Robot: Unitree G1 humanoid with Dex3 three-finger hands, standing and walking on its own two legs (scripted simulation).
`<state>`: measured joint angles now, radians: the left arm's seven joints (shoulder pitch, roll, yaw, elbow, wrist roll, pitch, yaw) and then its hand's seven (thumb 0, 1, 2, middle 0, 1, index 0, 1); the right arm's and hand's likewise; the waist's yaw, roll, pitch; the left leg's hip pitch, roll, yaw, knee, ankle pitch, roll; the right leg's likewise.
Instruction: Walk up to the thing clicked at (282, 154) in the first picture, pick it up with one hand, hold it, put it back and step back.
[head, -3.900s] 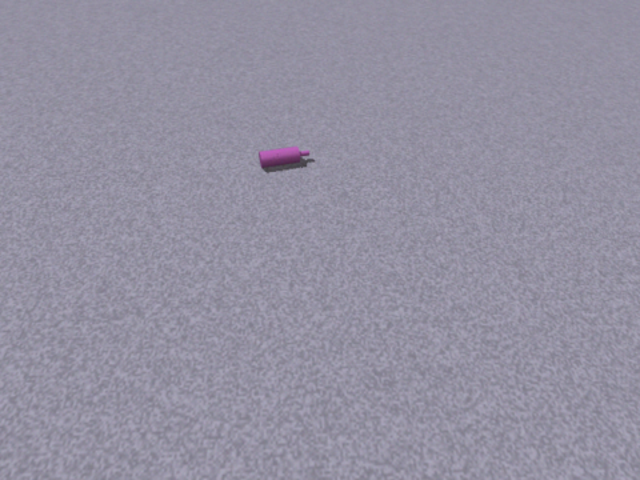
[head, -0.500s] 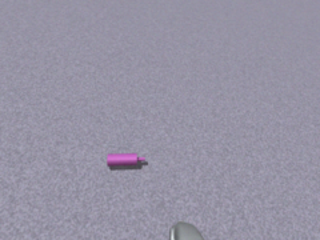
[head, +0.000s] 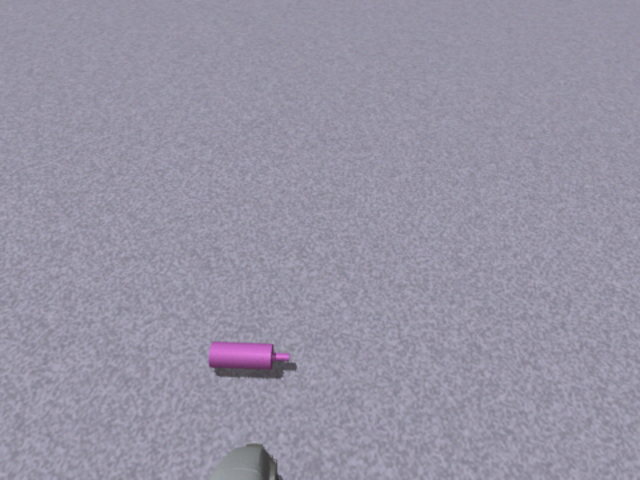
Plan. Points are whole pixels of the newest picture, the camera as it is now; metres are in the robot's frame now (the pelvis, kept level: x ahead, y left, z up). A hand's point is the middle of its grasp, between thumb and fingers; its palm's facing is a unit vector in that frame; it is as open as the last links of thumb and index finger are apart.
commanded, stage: walk up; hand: left
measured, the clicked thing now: (250, 355) +0.53 +0.22 -0.73
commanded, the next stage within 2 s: none
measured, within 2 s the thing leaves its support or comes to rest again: neither
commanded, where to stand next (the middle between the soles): +0.17 +0.01 m, yaw +2 degrees
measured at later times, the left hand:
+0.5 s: hand (148, 475) +0.13 +0.24 -0.15, palm faces +0.01 -0.90 -0.44, open 7.3 cm
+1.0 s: hand (138, 467) +0.14 +0.25 -0.15, palm faces +0.04 -0.93 -0.37, open 7.3 cm
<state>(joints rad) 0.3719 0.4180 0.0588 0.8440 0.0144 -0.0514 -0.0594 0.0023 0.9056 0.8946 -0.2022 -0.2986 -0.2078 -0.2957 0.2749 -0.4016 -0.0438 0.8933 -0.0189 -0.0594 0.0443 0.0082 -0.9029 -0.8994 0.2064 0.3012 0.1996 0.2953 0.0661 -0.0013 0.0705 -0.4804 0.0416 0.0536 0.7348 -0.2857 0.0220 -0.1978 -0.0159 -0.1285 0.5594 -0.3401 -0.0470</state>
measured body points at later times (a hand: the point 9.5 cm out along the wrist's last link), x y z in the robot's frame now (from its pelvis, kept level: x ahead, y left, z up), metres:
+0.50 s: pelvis +0.07 -0.04 -0.02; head +0.11 -0.06 +0.43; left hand +0.13 +0.28 -0.12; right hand +0.19 -0.36 -0.15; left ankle +0.09 +0.10 -0.70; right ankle +0.14 -0.17 -0.73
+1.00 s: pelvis +0.09 -0.02 +0.00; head +0.10 -0.01 +0.45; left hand +0.14 +0.30 -0.13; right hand +0.17 -0.32 -0.13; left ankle +0.08 +0.11 -0.73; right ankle +0.14 -0.16 -0.73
